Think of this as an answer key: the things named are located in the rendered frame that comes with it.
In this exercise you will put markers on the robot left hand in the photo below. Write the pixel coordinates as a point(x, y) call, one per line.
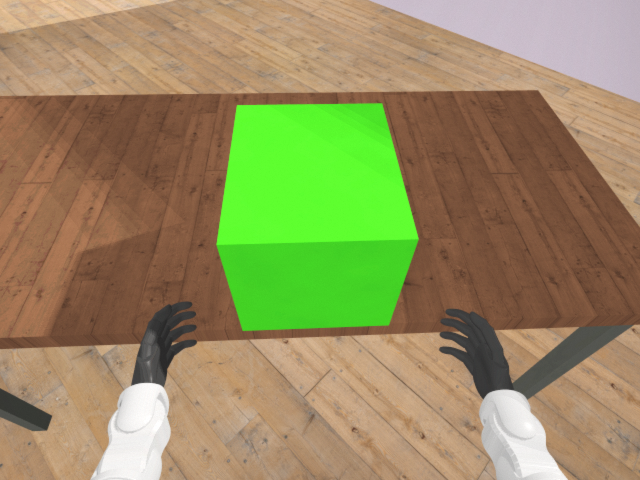
point(156, 352)

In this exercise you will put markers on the robot right forearm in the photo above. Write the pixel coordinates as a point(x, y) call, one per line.
point(515, 439)

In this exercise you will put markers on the table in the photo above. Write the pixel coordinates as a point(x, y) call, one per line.
point(110, 208)

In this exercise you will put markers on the robot left forearm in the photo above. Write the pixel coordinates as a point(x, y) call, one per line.
point(138, 433)

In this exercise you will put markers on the carton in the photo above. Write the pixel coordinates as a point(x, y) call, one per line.
point(316, 229)

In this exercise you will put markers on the robot right hand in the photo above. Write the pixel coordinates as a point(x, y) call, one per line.
point(484, 358)

